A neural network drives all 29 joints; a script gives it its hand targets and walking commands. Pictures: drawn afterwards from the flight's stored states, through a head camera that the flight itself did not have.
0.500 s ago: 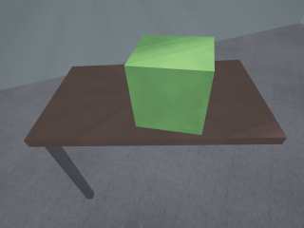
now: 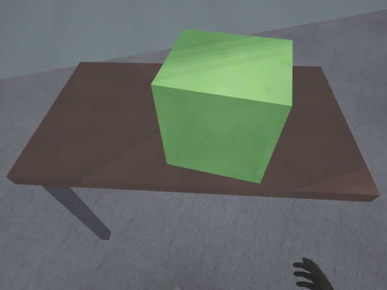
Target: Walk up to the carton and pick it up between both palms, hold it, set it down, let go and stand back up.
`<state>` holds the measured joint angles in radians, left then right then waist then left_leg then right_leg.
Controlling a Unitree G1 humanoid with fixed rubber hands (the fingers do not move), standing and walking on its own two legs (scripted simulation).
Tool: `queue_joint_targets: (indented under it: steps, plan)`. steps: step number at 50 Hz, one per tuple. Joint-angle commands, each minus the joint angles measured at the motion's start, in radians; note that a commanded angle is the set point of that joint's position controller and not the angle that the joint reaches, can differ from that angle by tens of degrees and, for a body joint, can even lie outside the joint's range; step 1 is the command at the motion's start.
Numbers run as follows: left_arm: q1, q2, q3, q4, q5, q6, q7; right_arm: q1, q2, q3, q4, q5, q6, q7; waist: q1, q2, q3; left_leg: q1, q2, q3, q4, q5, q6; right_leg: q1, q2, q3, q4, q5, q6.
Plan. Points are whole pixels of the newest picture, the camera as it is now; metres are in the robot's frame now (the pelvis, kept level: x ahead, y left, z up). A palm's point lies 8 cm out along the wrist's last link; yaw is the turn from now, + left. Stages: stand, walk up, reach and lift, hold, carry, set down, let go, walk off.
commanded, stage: walk up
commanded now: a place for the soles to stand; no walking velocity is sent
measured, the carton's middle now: (223, 108) +0.52 -0.02 +0.06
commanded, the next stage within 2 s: none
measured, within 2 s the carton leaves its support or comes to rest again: neither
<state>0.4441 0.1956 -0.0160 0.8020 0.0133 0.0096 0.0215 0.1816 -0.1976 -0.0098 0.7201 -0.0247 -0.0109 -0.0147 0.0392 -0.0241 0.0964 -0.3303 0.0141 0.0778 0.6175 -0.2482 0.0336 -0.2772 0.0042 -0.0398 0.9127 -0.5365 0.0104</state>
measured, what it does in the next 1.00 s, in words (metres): steps on the spot: right foot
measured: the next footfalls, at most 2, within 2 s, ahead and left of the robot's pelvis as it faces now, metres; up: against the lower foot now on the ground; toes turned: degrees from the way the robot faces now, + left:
right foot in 0.14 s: +0.07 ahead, -0.13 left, +0.00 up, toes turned -4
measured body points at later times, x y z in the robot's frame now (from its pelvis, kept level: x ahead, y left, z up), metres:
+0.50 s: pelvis +0.03 +0.00 +0.01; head +0.05 -0.02 +0.46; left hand +0.16 +0.26 -0.09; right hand +0.09 -0.26 -0.13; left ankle +0.05 +0.11 -0.72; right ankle +0.03 -0.14 -0.72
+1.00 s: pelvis +0.02 +0.01 +0.00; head +0.03 -0.01 +0.44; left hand +0.13 +0.26 -0.12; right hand +0.10 -0.26 -0.13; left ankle +0.05 +0.11 -0.72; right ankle +0.03 -0.14 -0.72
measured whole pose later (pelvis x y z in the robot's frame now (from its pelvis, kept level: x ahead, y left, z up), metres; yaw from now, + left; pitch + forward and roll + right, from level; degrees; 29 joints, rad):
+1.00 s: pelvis +0.02 +0.01 +0.00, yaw -8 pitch -3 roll +1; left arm 0.35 0.24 0.01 0.72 0.01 0.00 0.03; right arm 0.21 -0.28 0.00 0.74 -0.01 0.07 0.02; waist -0.01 0.01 0.06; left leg -0.29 0.05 0.17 0.68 -0.35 0.02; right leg -0.33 0.00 0.12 0.71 -0.34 0.04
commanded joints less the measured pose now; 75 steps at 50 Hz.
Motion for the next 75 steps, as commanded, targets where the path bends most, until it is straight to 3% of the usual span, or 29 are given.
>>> queue_joint_targets:
  steps: [1,4,5,6,7,9,11,13,20,23,26,27,30,32,33,37,39,42,43,47,49,53,57,59,60,63,67,72,75]
  plan:
    - [0.082,0.083,0.049,-0.122,0.005,-0.019,-0.011,0.045,-0.189,-0.061,-0.035,0.004,0.015,-0.021,-0.034,0.108,-0.082,0.084,0.287,-0.222,-0.214,0.264,0.248,-0.061,-0.034,0.081,-0.087,-0.03,-0.009]
    - [0.101,0.097,0.058,-0.104,-0.002,-0.039,-0.005,-0.06,-0.166,-0.039,-0.049,0.015,0.025,-0.001,0.018,0.224,-0.016,-0.055,0.161,-0.1,-0.143,0.155,0.128,0.106,-0.036,0.042,-0.393,0.377,0.01]
    - [0.098,0.13,0.066,-0.123,0.005,-0.047,0.007,-0.079,-0.159,-0.032,-0.051,0.025,0.031,0.003,0.013,0.222,-0.017,-0.064,0.143,-0.068,-0.073,0.178,0.082,0.132,-0.057,0.079,-0.399,0.464,-0.004]
    - [0.074,0.172,0.074,-0.135,0.017,-0.05,0.01,-0.051,-0.124,-0.02,-0.052,0.029,0.038,0.007,-0.003,0.112,-0.022,-0.064,0.09,-0.029,0.001,0.101,0.023,0.086,-0.128,0.223,-0.454,0.523,-0.014]
    - [-0.006,0.228,0.093,-0.164,0.016,-0.046,0.017,0.004,-0.101,-0.016,-0.056,0.037,0.05,0.011,-0.058,0.006,-0.017,-0.033,0.056,-0.022,0.022,-0.052,-0.02,-0.013,-0.244,0.366,-0.555,0.401,-0.086]
    - [-0.096,0.279,0.112,-0.169,0.004,-0.037,0.027,0.052,-0.15,-0.036,-0.013,0.031,0.07,0.018,-0.059,-0.064,0.062,0.114,0.04,-0.093,0.113,-0.137,-0.025,-0.269,-0.291,0.476,-0.613,0.076,-0.185]
    - [-0.11,0.23,0.097,-0.182,-0.007,-0.038,0.022,0.042,-0.159,-0.044,0.002,0.006,0.055,0.015,-0.056,-0.052,0.07,0.137,0.06,-0.092,-0.032,-0.067,-0.024,-0.259,-0.227,0.387,-0.627,0.032,-0.124]
    - [-0.122,0.221,0.085,-0.175,0.001,-0.042,0.017,0.039,-0.161,-0.046,-0.004,0.008,0.033,0.017,-0.056,-0.084,-0.013,0.127,0.077,-0.103,-0.09,0.018,-0.017,-0.135,-0.198,0.296,-0.563,0.19,-0.092]
    - [-0.121,0.21,0.083,-0.189,-0.011,-0.046,0.002,0.047,-0.194,-0.045,-0.011,0.013,0.012,0.026,-0.023,-0.11,-0.174,0.127,0.099,-0.097,-0.118,0.219,0.009,0.079,-0.133,0.169,-0.423,0.587,-0.066]
    - [-0.137,0.199,0.074,-0.194,-0.01,-0.033,0.009,0.069,-0.214,-0.046,-0.011,0.01,0.023,0.026,-0.049,-0.078,-0.141,0.151,0.111,-0.089,-0.155,0.155,0.008,0.011,-0.143,0.2,-0.424,0.51,-0.068]
    - [-0.128,0.188,0.075,-0.189,-0.02,-0.024,0.012,0.057,-0.233,-0.045,-0.021,0.014,0.018,0.021,-0.034,0.018,-0.133,0.125,0.153,-0.134,-0.21,0.202,0.02,0.029,-0.073,0.121,-0.369,0.439,-0.036]
    - [-0.13,0.18,0.072,-0.186,-0.016,-0.021,0.009,0.039,-0.234,-0.041,-0.03,0.019,0.021,0.023,-0.034,0.074,-0.114,0.091,0.16,-0.133,-0.22,0.132,0.054,0.001,-0.06,0.133,-0.354,0.384,-0.036]
    - [-0.092,0.199,0.077,-0.165,-0.011,-0.026,0.016,0.022,-0.231,-0.045,-0.036,0.026,0.033,0.023,-0.03,0.07,-0.078,0.055,0.181,-0.132,-0.233,0.103,0.091,0.01,-0.038,0.113,-0.333,0.337,-0.031]
    - [-0.123,0.217,0.078,-0.176,-0.008,-0.027,0.016,0.03,-0.207,-0.034,-0.046,0.017,0.035,0.028,-0.045,0.056,-0.108,0.078,0.153,-0.089,-0.21,0.099,0.057,0.001,-0.052,0.155,-0.347,0.38,-0.037]
    - [-0.121,0.202,0.08,-0.173,-0.008,-0.029,0.012,0.02,-0.217,-0.038,-0.051,0.009,0.037,0.028,-0.032,0.118,-0.106,0.078,0.146,-0.101,-0.19,0.099,0.061,-0.009,-0.058,0.162,-0.351,0.353,-0.046]
    - [-0.119,0.204,0.079,-0.173,-0.01,-0.035,0.015,0.038,-0.235,-0.038,-0.058,0.017,0.04,0.021,-0.067,0.032,-0.1,0.125,0.168,-0.065,-0.146,0.141,0.085,-0.064,-0.039,0.161,-0.302,0.432,-0.034]
    - [-0.097,0.215,0.08,-0.177,-0.006,-0.031,0.019,0.037,-0.24,-0.043,-0.068,0.021,0.048,0.026,-0.059,0.097,-0.113,0.074,0.192,-0.081,-0.173,0.077,0.108,-0.038,-0.023,0.145,-0.27,0.346,-0.03]
    - [-0.074,0.208,0.081,-0.191,-0.007,-0.035,0.019,0.019,-0.265,-0.051,-0.081,0.013,0.053,0.024,-0.053,0.087,-0.109,0.07,0.188,-0.048,-0.153,0.041,0.117,-0.046,-0.03,0.164,-0.246,0.365,-0.029]
    - [-0.068,0.207,0.085,-0.171,-0.007,-0.038,0.017,-0.008,-0.259,-0.051,-0.079,0.021,0.059,0.025,-0.047,0.118,-0.085,0.055,0.174,-0.055,-0.148,-0.018,0.107,-0.064,-0.028,0.195,-0.273,0.352,-0.031]
    - [-0.085,0.275,0.089,-0.198,0.001,-0.042,0.015,0.02,-0.227,-0.035,-0.079,0.016,0.064,0.027,-0.073,-0.059,-0.081,0.092,0.108,-0.027,-0.042,-0.059,0.034,-0.141,-0.114,0.345,-0.42,0.328,-0.071]
    - [-0.11,0.261,0.083,-0.193,-0.004,-0.039,0.012,0.031,-0.214,-0.038,-0.077,0.0,0.06,0.029,-0.077,-0.03,-0.061,0.139,0.074,-0.037,-0.023,-0.074,0.005,-0.214,-0.148,0.433,-0.492,0.243,-0.101]
    - [-0.152,0.229,0.077,-0.201,-0.008,-0.039,0.005,0.074,-0.24,-0.046,-0.065,0.015,0.043,0.028,-0.077,-0.126,-0.09,0.199,0.09,-0.068,-0.087,-0.048,0.009,-0.214,-0.115,0.402,-0.481,0.246,-0.079]
    - [-0.054,0.192,0.083,-0.16,0.001,-0.022,0.007,0.107,-0.277,-0.06,-0.038,0.016,0.034,0.02,-0.059,0.05,-0.075,0.083,0.263,-0.23,-0.321,-0.407,0.093,-0.129,0.03,0.152,-0.269,0.048,-0.033]
    - [-0.001,0.18,0.081,-0.142,0.006,-0.033,-0.002,0.075,-0.274,-0.051,-0.04,0.007,0.036,0.019,-0.016,0.007,-0.089,-0.026,0.27,-0.207,-0.317,-0.379,0.094,-0.005,0.013,0.157,-0.304,0.104,-0.046]
    - [-0.031,0.169,0.069,-0.151,-0.005,-0.036,0.0,0.066,-0.273,-0.044,-0.036,-0.003,0.034,0.02,-0.018,0.053,-0.055,-0.048,0.231,-0.136,-0.301,-0.412,0.066,0.0,-0.002,0.166,-0.338,0.135,-0.056]
    - [-0.097,0.195,0.082,-0.173,-0.004,-0.041,0.001,0.116,-0.259,-0.04,-0.026,0.006,0.04,0.026,-0.055,-0.004,-0.004,0.02,0.152,-0.052,-0.212,-0.249,0.01,-0.114,-0.039,0.27,-0.411,0.165,-0.071]
    - [-0.067,0.224,0.091,-0.152,-0.004,-0.047,0.005,0.145,-0.252,-0.038,-0.015,0.006,0.037,0.024,-0.057,-0.057,0.049,0.087,0.121,-0.05,-0.154,-0.198,0.013,-0.217,-0.065,0.365,-0.504,0.039,-0.077]
    - [-0.08,0.214,0.084,-0.174,-0.003,-0.049,0.003,0.165,-0.248,-0.045,-0.039,0.002,0.017,0.019,-0.068,-0.057,-0.125,0.178,0.142,-0.037,-0.144,0.024,0.024,-0.098,-0.06,0.307,-0.372,0.459,-0.072]
    - [-0.067,0.211,0.081,-0.174,-0.002,-0.043,0.009,0.159,-0.236,-0.039,-0.032,0.007,0.018,0.015,-0.065,-0.02,-0.155,0.189,0.166,0.002,-0.115,0.256,0.051,-0.051,-0.038,0.242,-0.278,0.549,-0.049]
